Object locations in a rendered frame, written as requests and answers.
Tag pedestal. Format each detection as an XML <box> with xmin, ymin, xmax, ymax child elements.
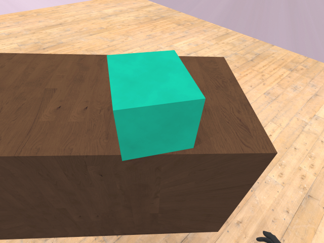
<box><xmin>0</xmin><ymin>53</ymin><xmax>277</xmax><ymax>240</ymax></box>

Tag robot right hand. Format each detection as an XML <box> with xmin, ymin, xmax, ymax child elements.
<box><xmin>256</xmin><ymin>231</ymin><xmax>281</xmax><ymax>243</ymax></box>

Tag carton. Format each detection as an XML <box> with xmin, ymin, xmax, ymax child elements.
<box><xmin>107</xmin><ymin>50</ymin><xmax>206</xmax><ymax>161</ymax></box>

